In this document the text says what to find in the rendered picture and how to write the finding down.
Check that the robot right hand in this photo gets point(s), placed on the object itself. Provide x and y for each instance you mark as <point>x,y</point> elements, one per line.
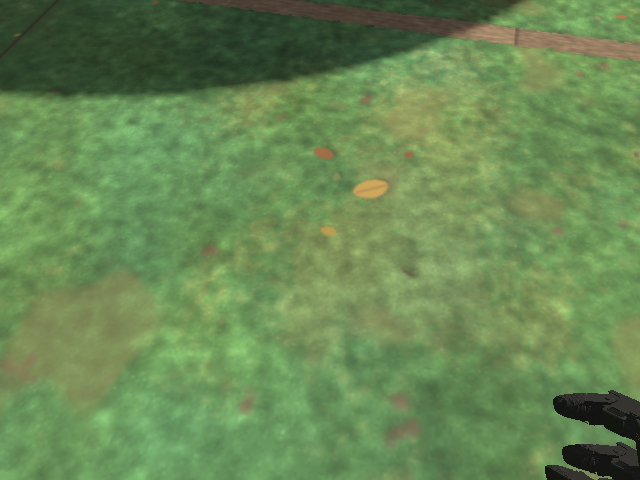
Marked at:
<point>619,414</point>

